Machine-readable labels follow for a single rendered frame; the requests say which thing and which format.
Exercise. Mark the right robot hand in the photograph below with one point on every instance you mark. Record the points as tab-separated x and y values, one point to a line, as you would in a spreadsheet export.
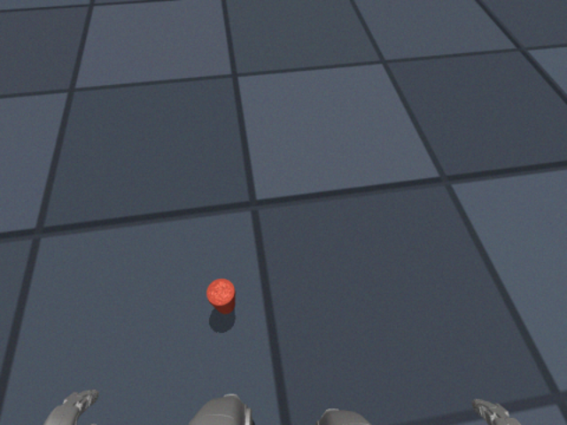
493	414

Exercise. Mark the left robot hand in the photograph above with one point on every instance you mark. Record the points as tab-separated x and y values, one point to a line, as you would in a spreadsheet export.
72	408

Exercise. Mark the cup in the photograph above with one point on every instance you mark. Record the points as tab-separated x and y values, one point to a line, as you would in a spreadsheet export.
221	294

